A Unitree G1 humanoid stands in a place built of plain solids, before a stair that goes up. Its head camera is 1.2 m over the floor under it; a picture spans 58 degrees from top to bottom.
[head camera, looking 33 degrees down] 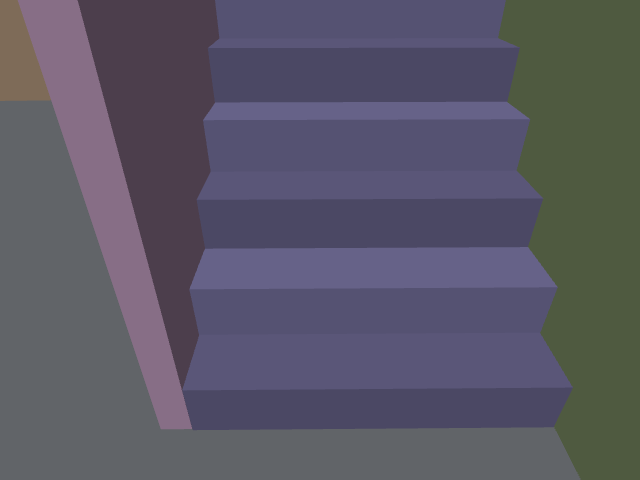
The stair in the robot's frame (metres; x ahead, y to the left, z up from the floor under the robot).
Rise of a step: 0.19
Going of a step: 0.22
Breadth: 1.10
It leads straight ahead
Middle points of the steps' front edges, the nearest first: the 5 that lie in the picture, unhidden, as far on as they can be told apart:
0.79 -0.16 0.19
1.01 -0.16 0.38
1.22 -0.16 0.56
1.44 -0.16 0.75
1.65 -0.16 0.94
